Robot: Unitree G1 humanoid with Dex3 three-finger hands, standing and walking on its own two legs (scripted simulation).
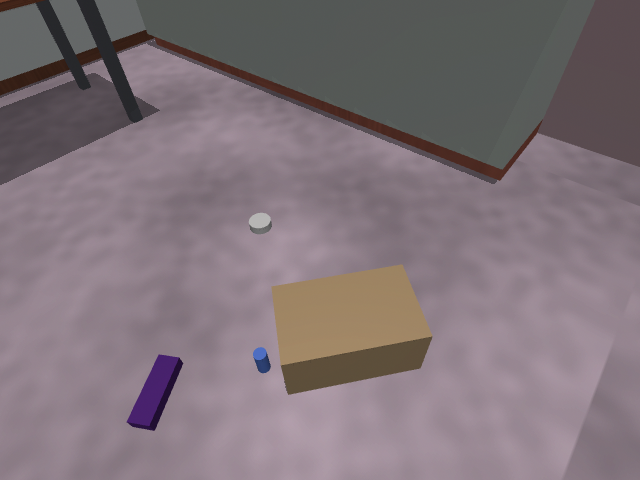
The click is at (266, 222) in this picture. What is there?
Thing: low tin
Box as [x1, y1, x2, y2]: [249, 213, 271, 233]
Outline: 251,216 249,219 249,224 253,232 263,233 270,228 270,218 267,214 257,213
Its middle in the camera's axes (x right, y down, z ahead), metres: -0.28 -0.06 +1.74
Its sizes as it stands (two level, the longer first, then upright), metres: 0.098 0.098 0.039
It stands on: the floor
